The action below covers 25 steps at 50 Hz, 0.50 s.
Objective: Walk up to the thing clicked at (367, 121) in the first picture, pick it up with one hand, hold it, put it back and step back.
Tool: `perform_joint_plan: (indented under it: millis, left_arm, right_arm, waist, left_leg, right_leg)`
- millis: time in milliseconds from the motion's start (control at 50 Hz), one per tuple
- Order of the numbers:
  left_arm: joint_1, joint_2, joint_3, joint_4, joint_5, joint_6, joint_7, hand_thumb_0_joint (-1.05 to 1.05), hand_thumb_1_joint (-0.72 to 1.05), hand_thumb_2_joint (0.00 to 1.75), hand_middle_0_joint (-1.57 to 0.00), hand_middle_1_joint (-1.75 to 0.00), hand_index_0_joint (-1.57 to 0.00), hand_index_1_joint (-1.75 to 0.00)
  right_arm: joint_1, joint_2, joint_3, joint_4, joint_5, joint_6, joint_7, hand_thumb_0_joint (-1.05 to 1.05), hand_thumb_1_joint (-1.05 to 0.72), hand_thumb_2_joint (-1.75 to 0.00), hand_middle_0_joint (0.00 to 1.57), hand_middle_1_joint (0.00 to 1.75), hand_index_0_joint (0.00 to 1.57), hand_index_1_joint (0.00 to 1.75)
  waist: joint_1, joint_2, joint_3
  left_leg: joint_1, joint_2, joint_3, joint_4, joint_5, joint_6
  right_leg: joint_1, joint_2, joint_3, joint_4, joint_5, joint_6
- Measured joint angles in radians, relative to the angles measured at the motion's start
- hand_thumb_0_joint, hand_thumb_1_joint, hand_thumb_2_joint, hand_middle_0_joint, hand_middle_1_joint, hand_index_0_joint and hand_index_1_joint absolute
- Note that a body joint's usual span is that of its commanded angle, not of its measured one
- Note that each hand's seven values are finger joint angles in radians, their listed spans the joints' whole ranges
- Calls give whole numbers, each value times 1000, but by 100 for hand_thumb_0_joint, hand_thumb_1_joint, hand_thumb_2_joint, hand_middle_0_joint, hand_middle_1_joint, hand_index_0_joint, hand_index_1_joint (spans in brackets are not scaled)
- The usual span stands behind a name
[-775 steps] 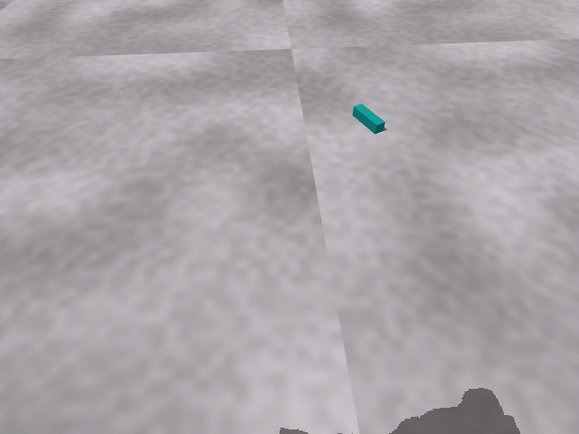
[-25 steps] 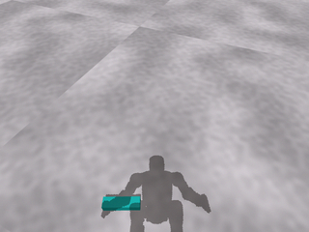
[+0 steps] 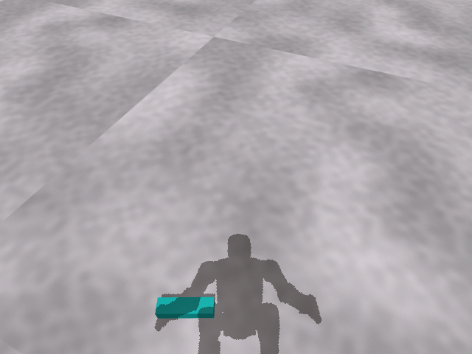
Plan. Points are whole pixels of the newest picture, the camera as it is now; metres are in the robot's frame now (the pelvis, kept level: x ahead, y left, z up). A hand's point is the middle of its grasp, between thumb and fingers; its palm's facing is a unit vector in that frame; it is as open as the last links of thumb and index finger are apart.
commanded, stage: stand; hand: left
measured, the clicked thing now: (186, 307) +0.42 +0.20 -0.75
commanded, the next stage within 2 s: walk up in 0.76 s
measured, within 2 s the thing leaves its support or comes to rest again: neither
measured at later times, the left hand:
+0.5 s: hand out of the picture +0.06 +0.25 -0.16, palm faces -0.03 -0.94 -0.34, open 7.4 cm
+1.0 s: hand out of the picture +0.06 +0.25 -0.16, palm faces -0.01 -0.93 -0.38, open 7.4 cm
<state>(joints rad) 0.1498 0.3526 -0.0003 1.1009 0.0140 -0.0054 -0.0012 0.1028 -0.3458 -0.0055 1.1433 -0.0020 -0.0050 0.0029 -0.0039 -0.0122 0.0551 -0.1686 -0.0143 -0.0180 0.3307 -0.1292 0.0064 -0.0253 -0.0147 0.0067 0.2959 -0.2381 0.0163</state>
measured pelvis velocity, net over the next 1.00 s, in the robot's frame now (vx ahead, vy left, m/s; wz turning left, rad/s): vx -0.02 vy -0.03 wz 0.00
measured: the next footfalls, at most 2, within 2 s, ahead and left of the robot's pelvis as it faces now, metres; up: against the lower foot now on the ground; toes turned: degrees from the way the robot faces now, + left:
right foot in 1.06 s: -0.01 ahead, -0.19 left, +0.00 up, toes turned +1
left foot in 1.30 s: +0.00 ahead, +0.05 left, +0.00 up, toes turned +0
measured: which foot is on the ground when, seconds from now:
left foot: down 0.00-1.00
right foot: down 0.00-0.82, up 0.84-1.00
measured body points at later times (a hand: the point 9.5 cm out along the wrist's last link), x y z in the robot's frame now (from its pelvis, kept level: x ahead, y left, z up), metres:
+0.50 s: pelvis +0.00 +0.00 +0.00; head +0.02 +0.01 +0.45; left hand +0.07 +0.30 -0.14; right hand +0.08 -0.30 -0.13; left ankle +0.03 +0.11 -0.75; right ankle -0.05 -0.13 -0.75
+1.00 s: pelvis -0.02 -0.03 -0.01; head +0.02 -0.02 +0.44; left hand +0.06 +0.30 -0.14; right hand +0.06 -0.36 -0.12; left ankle +0.03 +0.11 -0.75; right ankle -0.06 -0.17 -0.72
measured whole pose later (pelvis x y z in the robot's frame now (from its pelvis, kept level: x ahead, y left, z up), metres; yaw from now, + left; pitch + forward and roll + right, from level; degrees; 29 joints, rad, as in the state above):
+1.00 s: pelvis -0.02 -0.03 -0.01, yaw +0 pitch -1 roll +0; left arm 0.14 0.43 0.09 0.96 0.02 0.08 -0.04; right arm 0.12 -0.37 -0.05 1.01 -0.03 -0.02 -0.05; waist -0.01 -0.04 0.11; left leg -0.27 0.03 -0.03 0.44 -0.15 -0.02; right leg -0.27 -0.01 0.07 0.76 -0.51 -0.03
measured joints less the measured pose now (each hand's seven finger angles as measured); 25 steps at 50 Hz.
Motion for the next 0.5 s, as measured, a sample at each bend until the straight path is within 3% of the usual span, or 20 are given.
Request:
perform_joint_plan:
  millis: [500]
  left_arm:
    - [1, 2, 3, -1, 0, 1, 1, 1, 91, 90, -21, -30, -20, -30]
  right_arm:
    - [-3, 0, 2, -9, 1, 0, -2, 0, -91, -90, 21, 30, 20, 30]
  waist:
    - [2, -2, 6]
  left_leg:
    - [-2, -3, -1, 9, -11, 3]
  right_leg:
    - [5, -3, -1, -3, -5, 3]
